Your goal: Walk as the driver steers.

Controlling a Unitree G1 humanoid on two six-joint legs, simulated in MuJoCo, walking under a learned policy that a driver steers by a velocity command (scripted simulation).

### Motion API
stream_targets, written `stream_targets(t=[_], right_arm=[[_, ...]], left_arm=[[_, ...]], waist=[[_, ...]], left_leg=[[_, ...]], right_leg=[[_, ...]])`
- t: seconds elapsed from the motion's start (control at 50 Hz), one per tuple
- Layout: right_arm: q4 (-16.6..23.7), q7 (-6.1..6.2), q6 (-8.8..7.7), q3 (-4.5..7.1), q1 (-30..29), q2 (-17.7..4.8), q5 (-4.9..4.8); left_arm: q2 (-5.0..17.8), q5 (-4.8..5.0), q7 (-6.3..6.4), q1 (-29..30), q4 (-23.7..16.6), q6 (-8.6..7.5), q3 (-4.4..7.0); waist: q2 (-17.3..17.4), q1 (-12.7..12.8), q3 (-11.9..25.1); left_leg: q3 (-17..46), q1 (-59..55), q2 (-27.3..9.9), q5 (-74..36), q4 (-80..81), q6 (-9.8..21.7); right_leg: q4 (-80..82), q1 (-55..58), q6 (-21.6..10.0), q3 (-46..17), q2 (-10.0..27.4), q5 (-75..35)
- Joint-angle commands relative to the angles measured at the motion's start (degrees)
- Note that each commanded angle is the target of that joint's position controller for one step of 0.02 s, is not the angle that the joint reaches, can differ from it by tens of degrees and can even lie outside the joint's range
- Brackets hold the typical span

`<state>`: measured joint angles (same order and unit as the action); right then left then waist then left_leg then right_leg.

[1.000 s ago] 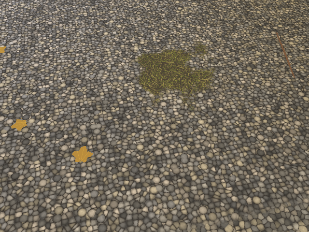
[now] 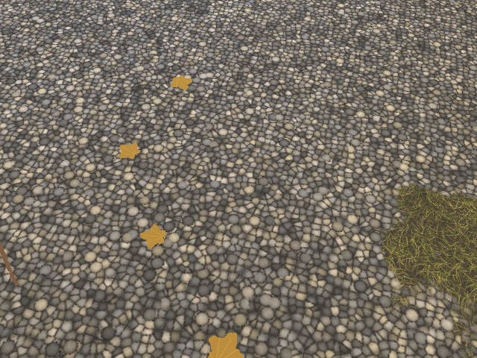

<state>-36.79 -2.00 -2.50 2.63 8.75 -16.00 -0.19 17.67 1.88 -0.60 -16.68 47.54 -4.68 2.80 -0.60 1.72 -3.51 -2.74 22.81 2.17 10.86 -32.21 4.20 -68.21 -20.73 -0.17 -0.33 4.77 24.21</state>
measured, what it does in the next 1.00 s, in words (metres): walks ahead: right foot, then left foot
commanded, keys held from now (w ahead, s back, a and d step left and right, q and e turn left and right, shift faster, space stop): w+e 0.30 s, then no key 0.70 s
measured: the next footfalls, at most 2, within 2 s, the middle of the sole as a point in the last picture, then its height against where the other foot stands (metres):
right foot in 0.42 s outside the picture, level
left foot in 0.82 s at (225, 351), level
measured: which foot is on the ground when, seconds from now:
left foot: down 0.00-0.44, up 0.46-0.80, down 0.82-1.00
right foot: up 0.00-0.40, down 0.42-1.00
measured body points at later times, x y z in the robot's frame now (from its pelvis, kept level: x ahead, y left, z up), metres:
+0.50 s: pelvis +0.26 -0.06 -0.01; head +0.31 -0.08 +0.44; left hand +0.50 +0.14 -0.10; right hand +0.25 -0.35 -0.14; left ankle +0.11 +0.09 -0.65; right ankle +0.35 -0.16 -0.73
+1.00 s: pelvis +0.37 -0.06 +0.01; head +0.39 -0.05 +0.46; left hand +0.55 +0.16 -0.13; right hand +0.40 -0.33 -0.12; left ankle +0.42 +0.07 -0.73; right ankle +0.35 -0.16 -0.73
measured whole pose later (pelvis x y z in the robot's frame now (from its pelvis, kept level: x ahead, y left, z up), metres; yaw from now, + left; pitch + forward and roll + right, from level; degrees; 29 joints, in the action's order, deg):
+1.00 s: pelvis +0.37 -0.06 +0.01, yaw -14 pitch +0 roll -1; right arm -52.8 1.4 -1.1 2.0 11.1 -13.4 0.6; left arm 13.2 -0.9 0.4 -8.1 51.6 0.4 1.2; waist -0.8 -0.1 -1.0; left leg 1.0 14.6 -2.3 14.6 -29.5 -1.8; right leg -27.9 -13.0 -1.0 0.4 -1.6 14.6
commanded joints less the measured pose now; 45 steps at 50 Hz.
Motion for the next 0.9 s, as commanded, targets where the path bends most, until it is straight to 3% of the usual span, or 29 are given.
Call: stream_targets(t=[0.02, 0.08, 0.16, 0.24, 0.3, 0.32, 0.36, 0.38, 0.4, 0.42, 0.44, 0.46, 0.48, 0.5, 0.52, 0.54, 0.56, 0.6, 0.66, 0.74, 0.78, 0.8, 0.82, 0.84, 0.86, 0.88, 0.9], right_arm=[[0.9, 0.25, -1.76, 2.04, 4.6, -6.2, 0.82], [-1.1, 0.39, -3.49, 2.34, 3.9, -6.3, 1.11], [-3.5, 1.45, -3.77, 2.4, 5.1, -6.3, 1.46], [-5.5, 2.12, -3.4, 2.7, 6.8, -7.7, 0.96], [-7.6, 2.37, -2.24, 3.12, 9.6, -8.5, 0.32], [-8.1, 2.52, -1.61, 3.14, 9.7, -8.6, 0.11], [-8.6, 3.14, -0.4, 3.28, 9.3, -9.7, -0.38], [-8.6, 3.55, -0.01, 3.4, 8.9, -10.5, -0.57], [-8.5, 3.84, 0.39, 3.4, 7.9, -10.9, -0.58], [-8.4, 3.97, 0.32, 3.07, 7.5, -10.5, -0.72], [-6.8, 3.71, -0.62, 1.61, 10.4, -6.7, 1.48], [-8.0, 2.18, -1.57, -0.38, 18.5, -2.2, 1.23], [-10.1, 1.46, -1.99, 1.41, 14.7, -8.9, -0.85], [-7.5, 1.44, -1.84, 1.37, 8.1, -8.7, -2.41], [-7.3, 2.1, -1.4, 1.12, 5.4, -7.4, -1.61], [-7.8, 2.88, -0.44, 1.53, 5.1, -7.5, -0.63], [-8.6, 3.25, 0.76, 1.52, 7.2, -6.8, -0.44], [-10.0, 3.96, 2.14, 1.19, 11.0, -4.7, -0.05], [-10.3, 4.64, 2.66, 0.85, 9.4, -3.8, 0.47], [-10.2, 4.5, 3.09, 1.25, 5.0, -5.0, 0.18], [-10.6, 4.28, 2.78, 1.22, 4.9, -4.3, 0.67], [-10.7, 4.17, 2.53, 1.15, 4.7, -4.4, 1.34], [-10.4, 4.24, 2.19, 1.31, 4.4, -6.1, 1.86], [-10.0, 4.49, 2.12, 2.03, 2.9, -10.1, 1.39], [-11.2, 4.13, 2.12, 1.94, 1.5, -8.4, 0.99], [-11.2, 3.7, 1.86, 1.36, 0.7, -5.5, 0.97], [-11.6, 3.53, 1.52, 1.0, 0.6, -4.6, 1.24]], left_arm=[[6.7, -0.12, 0.17, -0.4, -3.6, -0.02, 1.69], [4.2, -0.12, 0.59, -1.0, -2.7, 1.98, 1.47], [3.0, -0.45, 0.4, 3.8, -3.9, 1.69, 1.46], [1.2, -0.72, -0.92, 10.1, -5.9, 1.25, 0.59], [0.7, -0.76, -2.06, 14.4, -8.4, 1.2, 0.18], [0.5, -1.1, -2.46, 15.5, -9.4, 1.09, 0.1], [1.1, -1.79, -3.16, 14.3, -10.5, 0.83, 0.46], [2.4, -1.97, -3.31, 11.2, -10.1, 0.69, 1.05], [4.5, -1.98, -3.16, 4.8, -8.6, 0.57, 2.16], [7.2, -2.03, -2.38, -1.5, -7.1, 0.49, 3.44], [12.9, -2.96, -1.06, -6.8, -6.3, 1.04, 4.46], [12.5, -3.15, -0.67, -4.5, -7.2, 1.12, 3.41], [8.6, -2.76, -0.88, -5.2, -7.8, 1.73, 2.64], [7.4, -2.26, -0.9, -0.8, -8.0, 1.84, 2.13], [5.4, -1.63, -0.99, 3.1, -7.7, 1.76, 1.52], [3.4, -1.65, -0.78, 5.8, -7.7, 1.72, 0.88], [3.6, -2.39, -0.84, 7.5, -7.6, 1.77, 0.87], [4.0, -3.34, -0.97, 10.5, -7.4, 1.45, 1.1], [4.0, -3.35, -0.36, 11.9, -6.0, 1.55, 1.1], [3.7, -3.32, 0.34, 11.3, -3.7, 2.82, 0.69], [2.7, -2.77, 0.37, 12.5, -3.0, 3.27, 0.1], [1.4, -2.56, 0.3, 11.5, -2.2, 3.3, -0.4], [0.2, -3.01, 0.25, 9.4, -1.4, 3.16, -0.89], [0.6, -3.49, 0.1, 5.6, -0.7, 2.93, -0.53], [-0.6, -3.37, 0.39, 5.4, -0.4, 3.23, -0.83], [1.1, -3.25, 0.69, 8.1, -0.3, 3.65, -0.55], [1.8, -2.84, 1.02, 9.1, -0.1, 4.1, -0.27]], waist=[[5.7, -1.9, 7.3], [4.4, -0.8, 4.5], [3.7, -2.1, 1.8], [2.9, -4.8, -0.9], [2.1, -6.5, -2.6], [1.9, -6.4, -3.3], [3.8, -4.5, -1.1], [5.4, -2.7, 1.9], [5.7, 0.8, 5.9], [3.8, 4.7, 9.7], [-6.9, 4.4, 18.1], [-13.9, -0.2, 30.1], [-3.3, 4.5, 32.8], [-3.5, 3.5, 23.0], [0.4, 1.5, 14.4], [0.4, -0.3, 11.1], [-1.6, -2.4, 9.7], [-3.7, -4.6, 9.6], [-4.9, -4.2, 11.3], [-5.3, -2.3, 9.6], [-4.7, -3.4, 7.6], [-3.7, -3.7, 6.5], [-1.1, -2.8, 6.0], [5.8, 0.9, 4.9], [10.6, 1.6, 5.3], [8.4, 0.0, 3.9], [6.9, -0.5, 3.9]], left_leg=[[16.5, -16.3, -15.6, -10.4, 18.8, 9.4], [9.6, -12.3, -15.2, -13.3, 23.2, 9.4], [2.2, -15.4, -13.9, -15.1, 25.0, 7.0], [-2.5, -18.7, -14.7, -15.6, 26.4, 5.6], [-4.2, -25.8, -17.0, -19.2, 24.2, 5.3], [-4.7, -27.0, -17.2, -24.9, 22.0, 5.1], [-5.3, -28.5, -17.4, -43.4, 15.4, 4.1], [-5.3, -29.2, -17.0, -52.3, 10.5, 3.2], [-5.9, -28.4, -15.6, -55.2, 2.6, 1.7], [-7.3, -23.3, -12.8, -49.7, -8.2, -0.8], [-7.5, -7.3, -7.9, -18.3, -27.4, -4.0], [0.9, 8.7, 1.4, 29.6, -47.1, -7.2], [10.6, 7.9, -1.7, 28.2, -48.5, -6.4], [8.8, 12.0, -4.3, 25.7, -45.7, -5.7], [6.8, 13.1, -6.4, 22.5, -39.8, -5.9], [6.6, 10.0, -7.9, 19.5, -35.5, -6.2], [6.2, 4.0, -8.0, 16.8, -33.2, -6.8], [5.1, -1.9, -7.4, 13.7, -27.2, -8.1], [5.1, -4.7, -7.6, 7.3, -16.5, -8.7], [5.0, -7.2, -7.2, 2.4, -7.6, -8.0], [3.9, -11.2, -6.2, -1.1, 0.7, -6.8], [4.2, -13.6, -6.2, -4.8, 6.0, -6.1], [8.1, -15.6, -9.6, -10.7, 8.6, -5.0], [10.3, -14.8, -12.5, -13.7, 7.9, -3.1], [10.1, -8.2, -11.1, -0.9, 9.4, -1.9], [9.2, -4.9, -9.3, 4.0, 10.7, -2.7], [8.2, -4.8, -8.4, 2.7, 10.6, -3.7]], right_leg=[[0.0, -13.6, -0.1, -4.0, 4.7, -7.4], [3.4, -14.0, 1.4, -5.1, 4.0, -12.7], [15.1, -18.6, 1.9, -6.6, 2.4, -25.2], [26.5, -18.2, 1.0, -2.8, 1.3, -31.8], [31.1, -21.4, -0.7, -0.9, 0.8, -28.7], [32.8, -21.3, -1.3, 0.0, 0.1, -26.1], [34.5, -16.3, -2.8, 3.1, -3.1, -20.8], [34.6, -11.4, -3.8, 4.4, -5.2, -19.0], [36.6, -3.4, -4.9, 4.9, -7.3, -20.3], [41.8, 8.5, -6.7, 3.3, -7.5, -31.2], [35.7, 29.1, -11.9, -11.0, 5.0, -59.4], [37.5, 45.1, -25.4, -35.3, 20.6, -72.0], [39.4, 41.0, -23.5, -29.8, 17.9, -67.9], [41.1, 33.9, -20.4, -21.6, 15.1, -61.2], [44.0, 23.9, -17.6, -16.9, 11.8, -55.3], [46.5, 16.5, -16.1, -14.0, 10.0, -50.5], [48.9, 9.2, -15.5, -11.6, 8.5, -48.6], [51.1, 2.8, -15.8, -7.9, 6.9, -48.9], [51.4, 2.8, -14.6, -5.2, 5.8, -45.0], [53.1, 2.7, -12.9, -7.1, 5.8, -22.7], [51.8, 1.3, -10.6, -7.5, 4.4, -11.7], [50.6, 0.7, -8.2, -7.3, 2.7, -7.9], [48.2, 0.0, -5.3, -6.7, 0.5, -5.4], [45.3, -0.6, -3.2, -3.7, -3.7, -3.2], [45.0, 5.1, -1.7, -0.7, -5.4, -6.3], [44.1, 8.0, -1.3, -0.7, -4.9, -9.2], [43.7, 8.7, -1.7, -1.0, -4.4, -11.2]])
